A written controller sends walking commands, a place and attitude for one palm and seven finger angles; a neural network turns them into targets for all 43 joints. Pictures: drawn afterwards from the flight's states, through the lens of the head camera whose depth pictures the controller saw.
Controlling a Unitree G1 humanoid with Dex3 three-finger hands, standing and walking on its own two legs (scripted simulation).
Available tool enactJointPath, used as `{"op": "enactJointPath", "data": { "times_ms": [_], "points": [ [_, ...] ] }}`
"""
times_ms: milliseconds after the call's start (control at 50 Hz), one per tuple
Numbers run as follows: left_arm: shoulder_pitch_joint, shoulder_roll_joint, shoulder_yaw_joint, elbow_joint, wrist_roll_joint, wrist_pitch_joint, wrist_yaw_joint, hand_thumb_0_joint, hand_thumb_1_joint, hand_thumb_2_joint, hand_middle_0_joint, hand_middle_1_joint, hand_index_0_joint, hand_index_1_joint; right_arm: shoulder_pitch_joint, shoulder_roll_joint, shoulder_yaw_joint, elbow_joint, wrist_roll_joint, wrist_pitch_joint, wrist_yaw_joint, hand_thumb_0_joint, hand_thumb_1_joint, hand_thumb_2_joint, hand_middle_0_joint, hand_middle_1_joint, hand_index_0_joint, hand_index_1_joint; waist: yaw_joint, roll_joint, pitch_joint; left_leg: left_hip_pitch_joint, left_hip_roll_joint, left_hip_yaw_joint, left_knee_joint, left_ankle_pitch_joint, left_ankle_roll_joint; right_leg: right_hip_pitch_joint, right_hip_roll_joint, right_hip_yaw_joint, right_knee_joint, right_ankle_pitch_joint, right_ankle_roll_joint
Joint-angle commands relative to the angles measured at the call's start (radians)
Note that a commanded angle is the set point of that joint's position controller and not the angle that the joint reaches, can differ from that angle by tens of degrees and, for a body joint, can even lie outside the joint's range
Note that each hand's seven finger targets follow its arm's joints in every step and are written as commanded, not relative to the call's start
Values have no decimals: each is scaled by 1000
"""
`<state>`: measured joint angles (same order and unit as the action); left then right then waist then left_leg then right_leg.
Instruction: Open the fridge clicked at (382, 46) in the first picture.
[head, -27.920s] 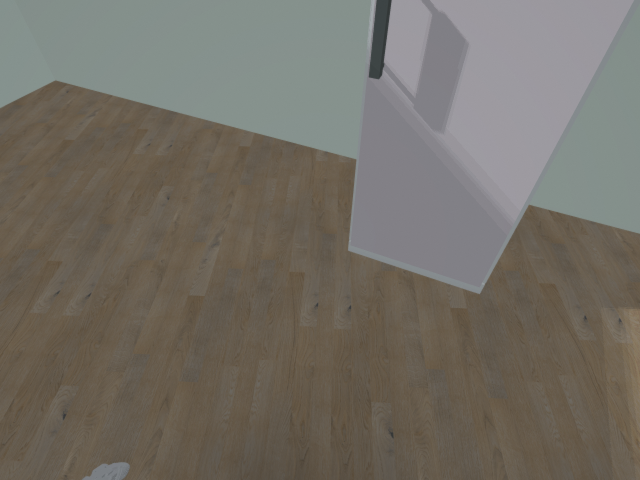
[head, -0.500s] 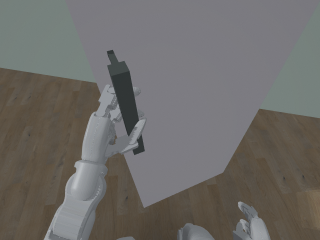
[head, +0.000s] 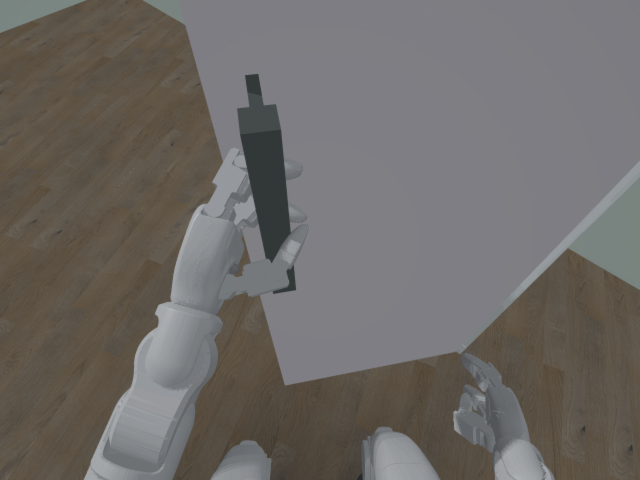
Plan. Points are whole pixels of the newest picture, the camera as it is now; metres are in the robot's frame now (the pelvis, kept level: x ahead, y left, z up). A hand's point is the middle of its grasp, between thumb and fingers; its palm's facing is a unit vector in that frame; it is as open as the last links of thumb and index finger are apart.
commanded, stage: walk backward, drawing the door open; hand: left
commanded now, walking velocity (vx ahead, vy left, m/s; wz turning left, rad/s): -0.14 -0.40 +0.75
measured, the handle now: (271, 203) +0.34 +0.07 +0.17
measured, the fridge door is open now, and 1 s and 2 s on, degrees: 53 79 75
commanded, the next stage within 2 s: stop walking and hold the door back in 0.52 s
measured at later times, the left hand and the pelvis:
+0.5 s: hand (382, 394) +0.18 -0.03 +0.17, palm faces +0.39 -0.91 -0.15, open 7.4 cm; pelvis -0.04 -0.24 +0.00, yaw +22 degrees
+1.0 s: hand (466, 473) +0.13 -0.08 +0.17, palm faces +0.66 -0.72 -0.21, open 6.6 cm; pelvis -0.08 -0.40 +0.00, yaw +39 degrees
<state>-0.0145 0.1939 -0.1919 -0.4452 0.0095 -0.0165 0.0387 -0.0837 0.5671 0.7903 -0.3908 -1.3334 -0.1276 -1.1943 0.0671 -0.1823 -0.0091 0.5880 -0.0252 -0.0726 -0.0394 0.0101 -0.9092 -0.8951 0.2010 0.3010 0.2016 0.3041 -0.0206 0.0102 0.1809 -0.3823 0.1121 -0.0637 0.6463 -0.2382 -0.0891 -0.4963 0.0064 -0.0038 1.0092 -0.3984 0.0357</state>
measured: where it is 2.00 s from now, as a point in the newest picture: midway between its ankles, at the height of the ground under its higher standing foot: outside the picture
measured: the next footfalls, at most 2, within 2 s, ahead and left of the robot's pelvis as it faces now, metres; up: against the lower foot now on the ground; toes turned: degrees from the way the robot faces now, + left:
right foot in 0.06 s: +0.07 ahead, -0.18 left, +0.00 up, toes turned +2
left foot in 0.30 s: -0.03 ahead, +0.01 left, +0.00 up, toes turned +22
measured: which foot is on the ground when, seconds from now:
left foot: down 0.00-0.06, up 0.08-0.28, down 0.30-0.48, up 0.50-0.72, down 0.74-0.90, up 0.92-1.00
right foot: up 0.00-0.04, down 0.06-0.28, up 0.30-0.46, down 0.48-1.00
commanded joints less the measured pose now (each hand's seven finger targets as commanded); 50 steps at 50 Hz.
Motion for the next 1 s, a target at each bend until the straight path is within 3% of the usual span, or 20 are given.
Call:
{"op": "enactJointPath", "data": {
  "times_ms": [0, 40, 100, 200, 240, 260, 280, 400, 420, 460, 480, 500, 600, 700, 780, 840, 860, 880, 900, 980],
  "points": [
    [-195, -40, 55, -319, -14, -102, 26, 0, 900, 900, -450, -1400, -450, -1400, -109, -122, -54, -141, 37, -47, 9, 0, -900, -900, 200, 300, 200, 300, 35, 153, -418, 21, 91, -77, -152, -81, 112, 427, -26, -9, -522, 65, -22],
    [-211, 80, 145, -380, -7, -89, 46, 0, 900, 900, -450, -1400, -450, -1400, -112, -58, -51, -158, 54, -47, -2, 0, -900, -900, 200, 300, 200, 300, 47, -381, -461, -100, -139, 127, 387, -360, 38, 409, -299, 250, -726, 106, -188],
    [-192, 81, 166, -426, -16, -91, 40, 0, 900, 900, -450, -1400, -450, -1400, -112, -67, -44, -133, 36, -49, -23, 0, -900, -900, 200, 300, 200, 300, 34, -245, -417, -121, -58, 105, 611, -404, 60, 341, -327, 70, -587, 433, -229],
    [-150, 4, 103, -373, -36, -105, 26, 0, 900, 900, -450, -1400, -450, -1400, -69, -54, -15, -145, 16, -45, -38, 0, -900, -900, 200, 300, 200, 300, -4, -157, -391, 47, -58, 196, 54, -199, 56, 364, -247, -95, -402, 623, -189],
    [-174, 5, 83, -370, -36, -112, 21, 0, 900, 900, -450, -1400, -450, -1400, -18, -102, -35, -155, 8, -48, -41, 0, -900, -900, 200, 300, 200, 300, -41, 4, -397, 379, 128, -71, -194, 173, 136, 0, -171, -108, -154, 261, -96],
    [-148, -15, 61, -323, -16, -118, 15, 0, 900, 900, -450, -1400, -450, -1400, -27, -159, -54, -171, -6, -45, -43, 0, -900, -900, 200, 300, 200, 300, -18, 240, -374, 506, 424, -508, -287, 582, 256, -212, -55, -55, 42, -127, -11],
    [-164, 20, 91, -299, 22, -134, 8, 0, 900, 900, -450, -1400, -450, -1400, -16, -154, -37, -163, -21, -36, -36, 0, -900, -900, 200, 300, 200, 300, -16, 128, -389, 463, 499, -630, -305, 616, 327, -177, -66, 96, 141, -111, 12],
    [-102, 20, 150, -326, -23, -111, 26, 0, 900, 900, -450, -1400, -450, -1400, -108, -136, -59, -126, 19, -51, -3, 0, -900, -900, 200, 300, 200, 300, 37, 277, -349, 65, 205, -120, -202, 191, 153, 323, -41, 43, -374, 42, -6],
    [-127, 23, 151, -344, -25, -109, 32, 0, 900, 900, -450, -1400, -450, -1400, -97, -123, -57, -134, 35, -53, 2, 0, -900, -900, 200, 300, 200, 300, 43, 201, -398, 49, 129, -67, -135, 1, 119, 422, -50, 13, -522, 109, -19],
    [-130, 128, 225, -389, -28, -91, 58, 0, 900, 900, -450, -1400, -450, -1400, -62, -69, -53, -153, 61, -54, 2, 0, -900, -900, 200, 300, 200, 300, 42, -309, -462, -31, -118, 136, 336, -347, 42, 427, -263, 161, -691, 138, -163],
    [-153, 150, 258, -414, -29, -87, 68, 0, 900, 900, -450, -1400, -450, -1400, -97, -62, -45, -156, 57, -62, -12, 0, -900, -900, 200, 300, 200, 300, 61, -368, -448, -85, -109, 103, 574, -420, 59, 349, -367, 241, -701, 267, -236],
    [-156, 138, 271, -419, -36, -93, 72, 0, 900, 900, -450, -1400, -450, -1400, -73, -61, -34, -135, 34, -52, -17, 0, -900, -900, 200, 300, 200, 300, 54, -287, -448, -76, -67, 85, 627, -403, 71, 304, -381, 105, -669, 237, -230],
    [-66, 82, 224, -402, -53, -97, 45, 0, 900, 900, -450, -1400, -450, -1400, -74, -63, -25, -146, 22, -29, -34, 0, -900, -900, 200, 300, 200, 300, 17, -165, -369, 21, -52, 188, 237, -321, 59, 333, -281, -70, -529, 461, -203],
    [-333, 84, 203, -34, -57, -41, 89, 0, 900, 900, -450, -1400, -450, -1400, -1, -116, -11, -112, 31, -4, -57, 0, -900, -900, 200, 300, 200, 300, 23, -134, -453, 173, -70, 91, -139, -199, 122, 344, -336, 131, -556, 305, -113],
    [-561, 99, 179, 208, -53, -48, 107, 0, 900, 900, -450, -1400, -450, -1400, -64, -137, 19, -89, 34, 42, -66, 0, -900, -900, 200, 300, 200, 300, 36, 354, -314, 101, 192, -262, -341, -163, 278, 147, -88, -26, -240, -36, 15],
    [-669, 158, 238, 416, -32, -36, 108, 0, 900, 900, -450, -1400, -450, -1400, -47, -159, 3, -76, 47, 80, -67, 0, -900, -900, 200, 300, 200, 300, 64, 143, -258, -193, 86, -60, -197, -392, 219, 382, -80, -14, -344, -1, -11],
    [-674, 214, 284, 470, -31, -34, 108, 0, 900, 900, -450, -1400, -450, -1400, -5, -160, -12, -69, 50, 86, -65, 0, -900, -900, 200, 300, 200, 300, 80, -96, -271, -221, -50, 73, 60, -399, 158, 406, -154, 110, -563, -131, -42],
    [-684, 196, 259, 533, -44, -24, 97, 0, 900, 900, -450, -1400, -450, -1400, -26, -136, -21, -84, 48, 92, -55, 0, -900, -900, 200, 300, 200, 300, 86, -452, -250, -270, -174, 108, 396, -350, 95, 338, -357, 494, -839, -340, -105],
    [-746, 178, 252, 574, -62, -22, 91, 0, 900, 900, -450, -1400, -450, -1400, -56, -164, -22, -79, 41, 80, -54, 0, -900, -900, 200, 300, 200, 300, 74, -413, -207, -227, -146, -41, 549, -244, 82, 201, -421, 598, -914, -374, -100],
    [-906, 257, 313, 721, -68, -55, 78, 0, 900, 900, -450, -1400, -450, -1400, 11, -148, -16, 12, 34, 86, -54, 0, -900, -900, 200, 300, 200, 300, 13, -110, -326, -164, -124, 30, 588, -103, 60, 186, -340, 316, -852, -477, -47]
  ]
}}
